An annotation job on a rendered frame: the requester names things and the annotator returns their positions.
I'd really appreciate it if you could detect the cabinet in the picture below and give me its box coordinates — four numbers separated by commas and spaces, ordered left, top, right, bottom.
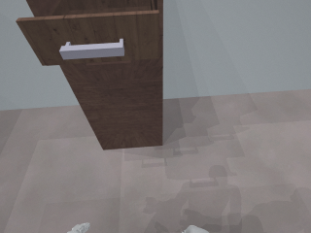
26, 0, 163, 150

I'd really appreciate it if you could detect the handle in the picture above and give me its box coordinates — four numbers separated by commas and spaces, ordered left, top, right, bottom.
59, 39, 124, 60
86, 60, 132, 71

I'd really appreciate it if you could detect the robot left hand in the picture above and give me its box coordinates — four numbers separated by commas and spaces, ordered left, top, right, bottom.
67, 222, 90, 233

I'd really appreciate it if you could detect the drawer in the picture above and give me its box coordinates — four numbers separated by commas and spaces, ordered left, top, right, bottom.
16, 0, 160, 66

